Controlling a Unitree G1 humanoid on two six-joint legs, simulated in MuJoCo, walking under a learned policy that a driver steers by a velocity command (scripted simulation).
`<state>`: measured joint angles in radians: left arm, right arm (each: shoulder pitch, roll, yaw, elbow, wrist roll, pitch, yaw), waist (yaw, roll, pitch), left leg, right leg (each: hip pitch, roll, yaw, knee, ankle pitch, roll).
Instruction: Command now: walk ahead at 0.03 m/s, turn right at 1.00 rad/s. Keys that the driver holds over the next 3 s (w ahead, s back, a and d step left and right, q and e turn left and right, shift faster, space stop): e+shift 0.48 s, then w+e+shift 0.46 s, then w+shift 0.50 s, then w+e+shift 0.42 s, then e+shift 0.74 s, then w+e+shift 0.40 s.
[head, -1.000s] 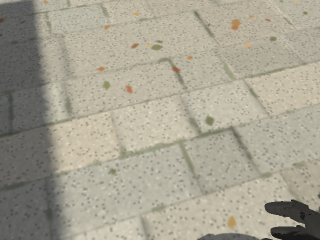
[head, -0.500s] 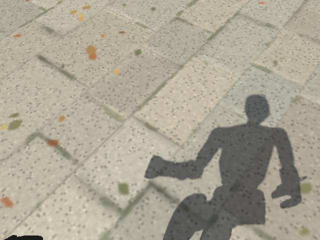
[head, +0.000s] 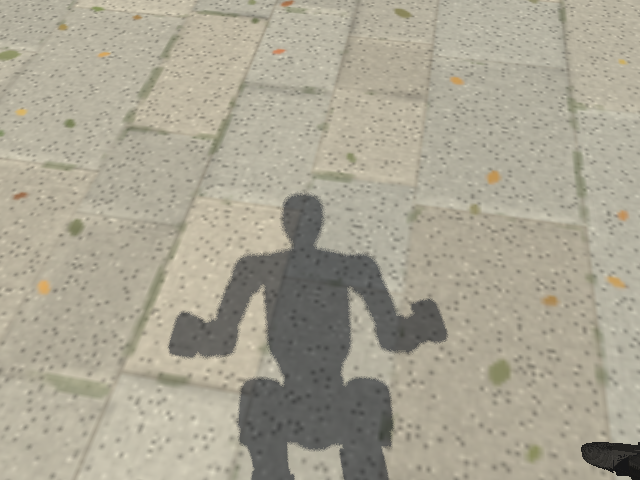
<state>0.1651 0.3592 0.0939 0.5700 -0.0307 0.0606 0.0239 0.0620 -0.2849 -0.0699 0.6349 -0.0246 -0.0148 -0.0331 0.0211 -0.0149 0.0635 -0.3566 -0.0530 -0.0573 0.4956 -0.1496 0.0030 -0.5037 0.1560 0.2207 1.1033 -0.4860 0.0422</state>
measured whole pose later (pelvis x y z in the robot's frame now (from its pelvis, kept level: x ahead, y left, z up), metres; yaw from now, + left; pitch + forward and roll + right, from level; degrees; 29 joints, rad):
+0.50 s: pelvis +0.01 -0.03 +0.01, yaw -29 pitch +3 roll +3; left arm 0.21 0.32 0.09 0.59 -0.02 0.04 0.03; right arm 0.07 -0.34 -0.11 0.66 -0.02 0.00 -0.03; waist 0.00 0.05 0.07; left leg -0.59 0.01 -0.03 1.08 -0.36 -0.05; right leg -0.32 0.02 0.10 0.52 -0.24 -0.04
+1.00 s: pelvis +0.16 -0.12 +0.01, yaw -56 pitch +3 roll +0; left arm 0.14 0.35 0.06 0.60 0.05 0.02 -0.09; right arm 0.41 -0.32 -0.06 0.76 -0.03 -0.06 0.00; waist -0.07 -0.07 -0.03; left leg -0.05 0.01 0.12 0.35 -0.35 0.00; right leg -0.73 0.01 0.08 1.25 -0.17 -0.04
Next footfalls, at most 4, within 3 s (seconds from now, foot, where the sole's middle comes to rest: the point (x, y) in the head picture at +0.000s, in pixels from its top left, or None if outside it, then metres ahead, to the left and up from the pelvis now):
0.34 right None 0.01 -0.14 -0.77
0.78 left None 0.21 -0.01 -0.77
1.22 right None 0.23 -0.45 -0.77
1.64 left None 0.58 -0.82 -0.77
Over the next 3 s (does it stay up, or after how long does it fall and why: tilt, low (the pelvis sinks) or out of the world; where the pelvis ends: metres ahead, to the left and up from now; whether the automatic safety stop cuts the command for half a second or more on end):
stays up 0.47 -1.33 -0.01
